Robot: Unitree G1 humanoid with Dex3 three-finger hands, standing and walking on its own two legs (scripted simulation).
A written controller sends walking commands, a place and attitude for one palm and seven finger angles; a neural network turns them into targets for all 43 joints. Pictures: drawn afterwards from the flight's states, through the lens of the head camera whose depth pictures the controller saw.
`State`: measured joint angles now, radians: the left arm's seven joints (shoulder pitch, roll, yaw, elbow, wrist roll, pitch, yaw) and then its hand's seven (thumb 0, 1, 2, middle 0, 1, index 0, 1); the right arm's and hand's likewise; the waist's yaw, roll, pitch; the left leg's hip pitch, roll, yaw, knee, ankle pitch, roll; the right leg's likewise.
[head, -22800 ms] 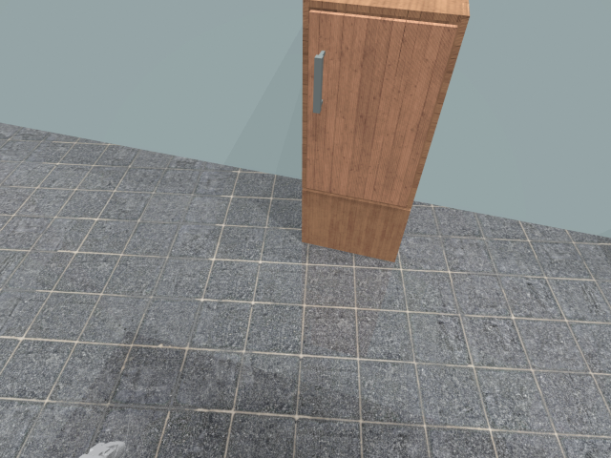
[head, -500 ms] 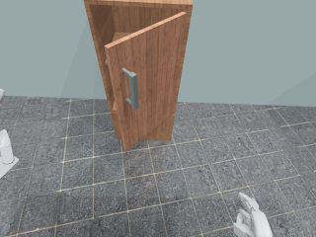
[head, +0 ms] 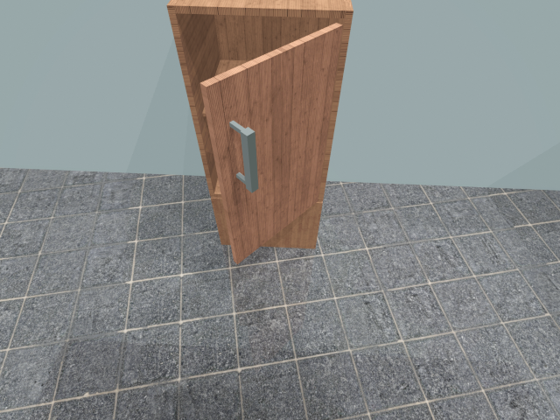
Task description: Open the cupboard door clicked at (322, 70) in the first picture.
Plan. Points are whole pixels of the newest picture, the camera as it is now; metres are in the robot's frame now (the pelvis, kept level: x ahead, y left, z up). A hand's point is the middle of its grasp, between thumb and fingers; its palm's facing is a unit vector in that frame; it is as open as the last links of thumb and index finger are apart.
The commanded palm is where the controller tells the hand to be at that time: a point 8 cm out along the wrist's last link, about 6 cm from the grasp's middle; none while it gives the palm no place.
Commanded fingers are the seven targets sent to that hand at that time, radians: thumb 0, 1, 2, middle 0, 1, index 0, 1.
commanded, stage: let the arm hang, fingers relaxed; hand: left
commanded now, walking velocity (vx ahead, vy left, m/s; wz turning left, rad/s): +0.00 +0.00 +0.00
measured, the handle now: (243, 157) +0.60 +0.11 -0.01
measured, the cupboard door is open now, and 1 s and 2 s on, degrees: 47 47 47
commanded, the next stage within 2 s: look to check the result in 0.58 s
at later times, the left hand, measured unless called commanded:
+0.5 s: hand out of the picture +0.00 +0.16 -0.17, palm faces +0.02 -0.99 -0.17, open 7.3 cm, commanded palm none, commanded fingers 0.00 0.90 0.90 -0.20 -0.30 -0.20 -0.30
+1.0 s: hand out of the picture +0.01 +0.16 -0.17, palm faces +0.03 -0.98 -0.19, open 7.3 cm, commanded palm none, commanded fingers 0.00 0.90 0.90 -0.20 -0.30 -0.20 -0.30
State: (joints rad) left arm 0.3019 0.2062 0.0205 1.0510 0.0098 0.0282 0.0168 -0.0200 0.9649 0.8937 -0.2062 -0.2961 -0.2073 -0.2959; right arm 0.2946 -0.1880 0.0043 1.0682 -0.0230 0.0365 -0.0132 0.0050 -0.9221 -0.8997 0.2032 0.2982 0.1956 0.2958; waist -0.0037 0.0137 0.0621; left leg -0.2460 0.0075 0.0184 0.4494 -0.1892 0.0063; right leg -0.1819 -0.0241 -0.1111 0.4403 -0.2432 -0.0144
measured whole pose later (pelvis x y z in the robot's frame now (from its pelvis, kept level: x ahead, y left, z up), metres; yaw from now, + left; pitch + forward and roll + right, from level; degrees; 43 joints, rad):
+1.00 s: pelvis +0.01 +0.00 +0.00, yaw -1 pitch -1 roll +0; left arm 0.27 0.13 0.02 1.15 0.01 0.00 0.03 0.00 0.91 0.89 -0.20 -0.30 -0.20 -0.30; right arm 0.27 -0.13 0.00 1.15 -0.02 0.01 -0.03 0.00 -0.92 -0.90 0.20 0.30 0.19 0.30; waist 0.00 0.02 0.05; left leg -0.19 0.01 0.03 0.40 -0.18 0.00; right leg -0.15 -0.02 -0.10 0.42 -0.25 -0.02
